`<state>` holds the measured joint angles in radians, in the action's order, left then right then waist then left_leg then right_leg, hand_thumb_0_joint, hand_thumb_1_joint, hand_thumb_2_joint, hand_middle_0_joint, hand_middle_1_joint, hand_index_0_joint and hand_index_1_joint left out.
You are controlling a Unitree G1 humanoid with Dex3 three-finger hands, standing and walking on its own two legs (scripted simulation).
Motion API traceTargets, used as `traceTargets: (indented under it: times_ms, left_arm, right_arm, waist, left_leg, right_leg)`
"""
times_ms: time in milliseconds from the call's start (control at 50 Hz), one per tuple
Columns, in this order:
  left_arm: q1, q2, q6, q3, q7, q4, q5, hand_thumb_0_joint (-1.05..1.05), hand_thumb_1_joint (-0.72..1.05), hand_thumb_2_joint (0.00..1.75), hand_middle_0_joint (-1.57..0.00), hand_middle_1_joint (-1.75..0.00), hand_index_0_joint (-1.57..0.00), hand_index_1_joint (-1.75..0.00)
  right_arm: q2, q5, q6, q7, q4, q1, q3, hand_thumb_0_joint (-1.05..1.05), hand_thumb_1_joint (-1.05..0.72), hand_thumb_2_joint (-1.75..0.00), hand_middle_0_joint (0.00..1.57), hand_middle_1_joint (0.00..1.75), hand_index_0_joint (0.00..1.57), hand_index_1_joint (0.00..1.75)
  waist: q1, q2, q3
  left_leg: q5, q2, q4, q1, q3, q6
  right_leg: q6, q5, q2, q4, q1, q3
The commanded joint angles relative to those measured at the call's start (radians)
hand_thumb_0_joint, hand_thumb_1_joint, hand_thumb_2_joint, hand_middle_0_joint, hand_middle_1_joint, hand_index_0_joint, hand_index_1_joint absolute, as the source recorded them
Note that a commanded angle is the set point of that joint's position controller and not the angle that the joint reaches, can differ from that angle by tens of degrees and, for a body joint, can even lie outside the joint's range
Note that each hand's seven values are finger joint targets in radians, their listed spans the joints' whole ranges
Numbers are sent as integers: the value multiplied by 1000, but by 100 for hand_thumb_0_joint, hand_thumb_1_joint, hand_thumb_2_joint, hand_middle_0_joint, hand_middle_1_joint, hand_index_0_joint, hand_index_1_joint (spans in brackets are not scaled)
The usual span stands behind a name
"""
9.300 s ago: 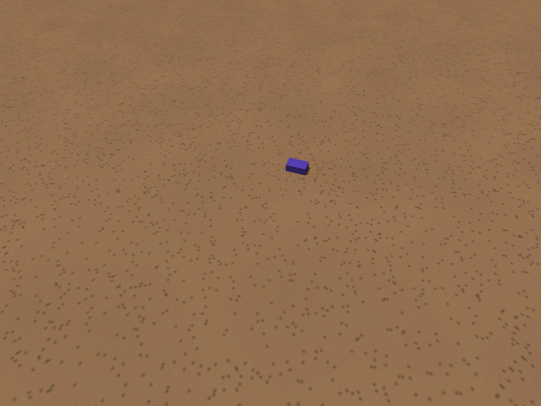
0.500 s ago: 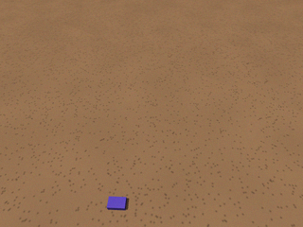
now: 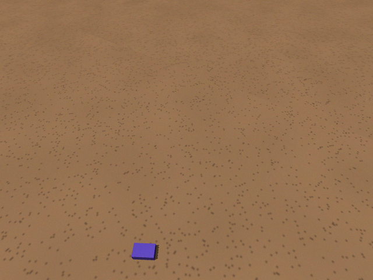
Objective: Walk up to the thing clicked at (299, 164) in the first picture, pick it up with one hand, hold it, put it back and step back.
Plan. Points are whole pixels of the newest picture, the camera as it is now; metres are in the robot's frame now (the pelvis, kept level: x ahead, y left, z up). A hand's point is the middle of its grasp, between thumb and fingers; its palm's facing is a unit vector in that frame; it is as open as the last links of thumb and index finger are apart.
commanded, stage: stand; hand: left
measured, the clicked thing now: (144, 251) +0.41 +0.25 -0.76
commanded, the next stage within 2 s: none
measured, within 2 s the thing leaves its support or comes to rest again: neither
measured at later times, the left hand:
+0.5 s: hand out of the picture +0.07 +0.25 -0.15, palm faces -0.02 -0.94 -0.35, open 7.4 cm
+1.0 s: hand out of the picture +0.08 +0.25 -0.15, palm faces -0.01 -0.94 -0.35, open 7.4 cm
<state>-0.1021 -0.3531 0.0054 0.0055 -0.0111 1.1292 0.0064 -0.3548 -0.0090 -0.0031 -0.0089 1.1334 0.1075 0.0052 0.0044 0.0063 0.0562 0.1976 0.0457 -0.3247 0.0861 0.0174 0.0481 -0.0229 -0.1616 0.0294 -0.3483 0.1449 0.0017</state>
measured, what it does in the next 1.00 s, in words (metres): stands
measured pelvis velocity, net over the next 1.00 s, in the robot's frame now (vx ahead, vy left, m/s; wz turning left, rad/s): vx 0.01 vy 0.00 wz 0.01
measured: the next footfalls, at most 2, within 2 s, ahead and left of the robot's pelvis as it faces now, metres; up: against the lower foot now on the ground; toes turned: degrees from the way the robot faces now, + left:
none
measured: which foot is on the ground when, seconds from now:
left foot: down 0.00-1.00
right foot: down 0.00-1.00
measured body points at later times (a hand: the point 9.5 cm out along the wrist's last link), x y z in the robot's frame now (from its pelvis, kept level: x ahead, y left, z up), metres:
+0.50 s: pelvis +0.00 +0.00 +0.00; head +0.01 -0.01 +0.45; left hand +0.07 +0.30 -0.13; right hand +0.07 -0.31 -0.14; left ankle -0.01 +0.15 -0.75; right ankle +0.02 -0.13 -0.75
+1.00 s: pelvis +0.01 +0.00 +0.00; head +0.02 -0.01 +0.45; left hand +0.08 +0.30 -0.13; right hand +0.08 -0.31 -0.14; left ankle -0.01 +0.15 -0.75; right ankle +0.02 -0.13 -0.75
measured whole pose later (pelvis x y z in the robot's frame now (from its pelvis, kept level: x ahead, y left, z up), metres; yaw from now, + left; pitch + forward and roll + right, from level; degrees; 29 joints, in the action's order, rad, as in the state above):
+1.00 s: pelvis +0.01 +0.00 +0.00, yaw +0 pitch -2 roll +0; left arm -0.11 -0.35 0.01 0.01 -0.01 1.12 0.01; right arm -0.36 -0.01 0.00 -0.01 1.12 0.12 0.00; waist 0.00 0.01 0.06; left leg 0.20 0.05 -0.32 0.08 0.02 0.06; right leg -0.02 -0.17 0.02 -0.35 0.14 0.01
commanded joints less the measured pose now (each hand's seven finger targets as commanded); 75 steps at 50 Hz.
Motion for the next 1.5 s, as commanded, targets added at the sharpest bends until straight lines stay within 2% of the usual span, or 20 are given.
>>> traceTargets:
  times_ms: [0, 120, 160, 300, 320, 360, 400, 460, 540, 760, 800, 1020, 1120, 1240, 1380, 1480]
  left_arm:
    - [38, -218, 23, 40, 13, -58, 4, 0, 90, 90, -20, -30, -20, -30]
    - [36, -226, 23, 42, 14, -57, 3, 0, 90, 90, -20, -30, -20, -30]
    - [30, -222, 24, 40, 14, -58, 4, 0, 90, 90, -20, -30, -20, -30]
    - [29, -224, 24, 39, 14, -56, 4, 0, 90, 90, -20, -30, -20, -30]
    - [40, -227, 23, 40, 14, -58, 4, 0, 90, 90, -20, -30, -20, -30]
    - [29, -223, 23, 40, 14, -58, 2, 0, 90, 90, -20, -30, -20, -30]
    - [32, -226, 22, 41, 14, -57, 1, 0, 90, 90, -20, -30, -20, -30]
    - [26, -223, 25, 40, 13, -61, 2, 0, 90, 90, -20, -30, -20, -30]
    - [31, -221, 24, 40, 15, -62, 2, 0, 90, 90, -20, -30, -20, -30]
    - [36, -229, 23, 44, 16, -59, 4, 0, 90, 90, -20, -30, -20, -30]
    - [28, -226, 24, 43, 16, -64, 3, 0, 90, 90, -20, -30, -20, -30]
    - [36, -224, 23, 43, 16, -66, 2, 0, 90, 90, -20, -30, -20, -30]
    - [27, -226, 22, 45, 15, -61, 2, 0, 90, 90, -20, -30, -20, -30]
    - [26, -220, 22, 42, 14, -62, 1, 0, 90, 90, -20, -30, -20, -30]
    - [20, -222, 25, 43, 16, -64, 3, 0, 90, 90, -20, -30, -20, -30]
    - [24, -221, 22, 43, 16, -66, 0, 0, 90, 90, -20, -30, -20, -30]
  right_arm:
    - [-222, -1, -23, 12, -65, -41, 37, 0, -90, -90, 20, 30, 20, 30]
    - [-218, -1, -19, 11, -66, -34, 38, 0, -90, -90, 20, 30, 20, 30]
    - [-221, -1, -20, 12, -68, -29, 38, 0, -90, -90, 20, 30, 20, 30]
    - [-215, 0, -17, 11, -64, -23, 36, 0, -90, -90, 20, 30, 20, 30]
    - [-210, -1, -17, 11, -65, -16, 34, 0, -90, -90, 20, 30, 20, 30]
    - [-217, -1, -19, 12, -64, -20, 35, 0, -90, -90, 20, 30, 20, 30]
    - [-216, -1, -19, 12, -64, -20, 35, 0, -90, -90, 20, 30, 20, 30]
    - [-217, 0, -20, 11, -67, -22, 36, 0, -90, -90, 20, 30, 20, 30]
    - [-219, -1, -20, 14, -71, -21, 36, 0, -90, -90, 20, 30, 20, 30]
    - [-215, 0, -17, 13, -72, -10, 34, 0, -90, -90, 20, 30, 20, 30]
    - [-216, -1, -18, 13, -76, -16, 36, 0, -90, -90, 20, 30, 20, 30]
    - [-215, 0, -18, 15, -79, -17, 37, 0, -90, -90, 20, 30, 20, 30]
    - [-212, -1, -19, 14, -78, -19, 35, 0, -90, -90, 20, 30, 20, 30]
    - [-212, -1, -18, 13, -76, -9, 35, 0, -90, -90, 20, 30, 20, 30]
    - [-212, 1, -19, 13, -81, -17, 37, 0, -90, -90, 20, 30, 20, 30]
    - [-213, -1, -18, 15, -76, -10, 36, 0, -90, -90, 20, 30, 20, 30]
  waist:
    - [-8, 8, -83]
    - [-7, -2, -62]
    - [-6, -8, -82]
    - [-5, -15, -63]
    - [0, -23, -64]
    - [-6, -4, -66]
    - [-6, -7, -66]
    - [-6, -6, -86]
    - [-6, -6, -91]
    - [-1, -9, -64]
    - [-6, -5, -93]
    - [-5, -7, -85]
    - [-7, -3, -66]
    - [-5, -2, -56]
    - [-7, -13, -83]
    - [-7, -6, -64]
  left_leg:
    - [-106, 86, 59, 44, 60, -56]
    - [-55, 77, 60, 50, 59, -55]
    - [-98, 83, 53, 38, 60, -56]
    - [-55, 77, 49, 37, 60, -56]
    - [-60, 80, 51, 50, 60, -57]
    - [-78, 79, 53, 47, 60, -54]
    - [-72, 78, 58, 42, 61, -51]
    - [-106, 83, 44, 32, 60, -56]
    - [-130, 85, 40, 24, 57, -55]
    - [-87, 80, 52, 45, 59, -54]
    - [-127, 86, 42, 17, 56, -55]
    - [-133, 85, 44, 22, 55, -55]
    - [-88, 82, 57, 27, 57, -53]
    - [-65, 80, 56, 43, 55, -57]
    - [-118, 86, 42, 9, 55, -59]
    - [-96, 82, 51, 28, 53, -55]
  right_leg:
    - [37, 122, 97, 41, -55, -74]
    - [36, 55, 92, 57, -31, -76]
    - [36, 114, 98, 46, -44, -75]
    - [35, 61, 94, 61, -15, -79]
    - [39, 74, 98, 56, -33, -80]
    - [38, 98, 95, 48, -34, -77]
    - [41, 67, 94, 51, -26, -80]
    - [41, 124, 99, 45, -45, -79]
    - [41, 147, 100, 36, -49, -76]
    - [38, 109, 96, 50, -45, -76]
    - [43, 143, 101, 42, -46, -77]
    - [44, 154, 98, 39, -49, -73]
    - [43, 102, 94, 46, -32, -75]
    - [43, 90, 96, 55, -34, -82]
    - [40, 148, 96, 44, -39, -78]
    - [43, 112, 94, 47, -35, -80]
